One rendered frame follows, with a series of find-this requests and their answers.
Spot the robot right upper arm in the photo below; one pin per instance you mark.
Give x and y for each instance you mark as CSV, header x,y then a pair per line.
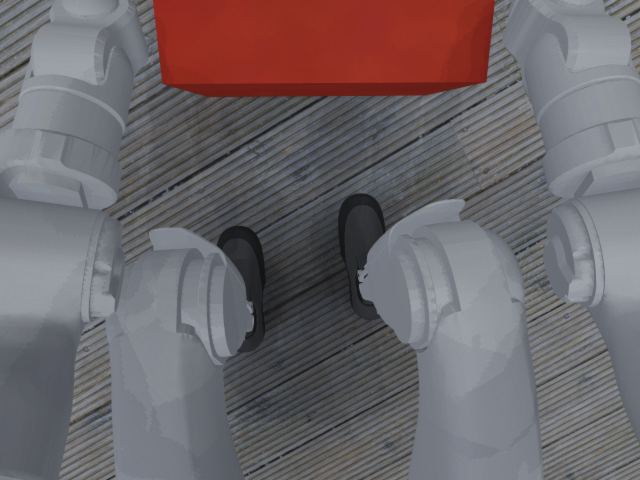
x,y
592,256

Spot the right robot forearm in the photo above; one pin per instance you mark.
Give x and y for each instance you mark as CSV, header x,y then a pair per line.
x,y
577,70

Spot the right robot thigh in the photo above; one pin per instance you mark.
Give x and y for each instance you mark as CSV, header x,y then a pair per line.
x,y
445,288

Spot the carton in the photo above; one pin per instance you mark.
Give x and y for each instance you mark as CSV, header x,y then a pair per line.
x,y
273,48

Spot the robot left upper arm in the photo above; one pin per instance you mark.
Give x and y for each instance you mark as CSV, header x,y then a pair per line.
x,y
60,266

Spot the left robot forearm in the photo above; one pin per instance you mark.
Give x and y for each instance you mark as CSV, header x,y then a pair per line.
x,y
64,142

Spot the right robot shin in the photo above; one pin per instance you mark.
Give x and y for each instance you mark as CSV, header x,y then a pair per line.
x,y
438,212

